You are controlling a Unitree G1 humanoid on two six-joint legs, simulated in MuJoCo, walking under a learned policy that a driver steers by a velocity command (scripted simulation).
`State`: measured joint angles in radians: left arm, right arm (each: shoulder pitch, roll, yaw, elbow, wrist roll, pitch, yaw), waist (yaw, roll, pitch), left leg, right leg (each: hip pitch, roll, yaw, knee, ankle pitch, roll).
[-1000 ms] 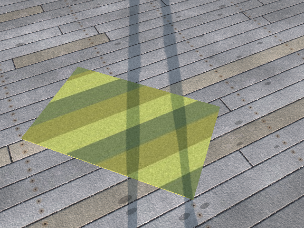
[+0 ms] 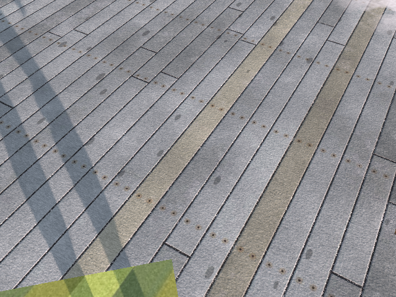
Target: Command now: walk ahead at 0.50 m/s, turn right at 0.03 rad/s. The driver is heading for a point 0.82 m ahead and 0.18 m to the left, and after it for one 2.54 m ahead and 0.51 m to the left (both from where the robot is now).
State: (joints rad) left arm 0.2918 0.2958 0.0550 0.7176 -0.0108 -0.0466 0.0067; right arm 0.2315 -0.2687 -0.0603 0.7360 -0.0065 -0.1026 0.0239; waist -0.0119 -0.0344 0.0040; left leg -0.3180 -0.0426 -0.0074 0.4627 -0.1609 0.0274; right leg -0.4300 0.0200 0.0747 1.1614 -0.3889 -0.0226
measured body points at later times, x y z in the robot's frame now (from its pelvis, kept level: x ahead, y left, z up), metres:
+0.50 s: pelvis +0.24 -0.03 +0.01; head +0.26 -0.04 +0.46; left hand +0.28 +0.26 -0.09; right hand +0.42 -0.29 -0.10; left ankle +0.24 +0.12 -0.65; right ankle +0.25 -0.14 -0.74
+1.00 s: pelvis +0.47 +0.11 +0.00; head +0.50 +0.14 +0.45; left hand +0.47 +0.43 -0.10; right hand +0.70 -0.08 -0.10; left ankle +0.46 +0.18 -0.74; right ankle +0.58 -0.03 -0.65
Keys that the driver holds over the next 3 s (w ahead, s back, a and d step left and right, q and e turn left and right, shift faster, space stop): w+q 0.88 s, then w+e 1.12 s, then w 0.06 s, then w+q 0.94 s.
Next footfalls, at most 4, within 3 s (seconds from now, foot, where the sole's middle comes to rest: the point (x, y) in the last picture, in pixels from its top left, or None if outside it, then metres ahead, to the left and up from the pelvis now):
0.28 right None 0.29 -0.14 -0.77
0.78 left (140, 296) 0.50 0.20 -0.77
1.36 right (164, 197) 0.88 0.14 -0.77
1.82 left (103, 157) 1.08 0.41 -0.77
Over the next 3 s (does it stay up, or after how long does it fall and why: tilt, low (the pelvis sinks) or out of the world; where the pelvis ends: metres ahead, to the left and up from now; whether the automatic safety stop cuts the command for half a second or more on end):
stays up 1.55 0.32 0.00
